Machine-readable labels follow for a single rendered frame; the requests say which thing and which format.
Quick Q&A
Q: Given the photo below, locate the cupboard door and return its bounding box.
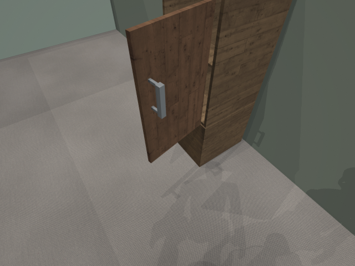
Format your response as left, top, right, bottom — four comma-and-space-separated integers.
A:
125, 0, 216, 163

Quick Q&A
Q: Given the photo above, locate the handle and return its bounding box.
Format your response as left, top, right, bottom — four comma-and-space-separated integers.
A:
148, 78, 166, 119

